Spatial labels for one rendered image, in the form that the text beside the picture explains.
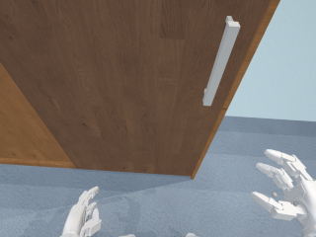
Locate right robot hand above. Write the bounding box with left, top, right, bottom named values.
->
left=250, top=149, right=316, bottom=228

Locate wardrobe door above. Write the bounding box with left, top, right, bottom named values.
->
left=0, top=62, right=71, bottom=162
left=0, top=0, right=271, bottom=177

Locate robot right forearm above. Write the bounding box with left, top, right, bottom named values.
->
left=301, top=223, right=316, bottom=237

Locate handle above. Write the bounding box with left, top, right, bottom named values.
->
left=202, top=16, right=241, bottom=106

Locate left robot hand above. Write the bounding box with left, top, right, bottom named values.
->
left=62, top=186, right=102, bottom=237

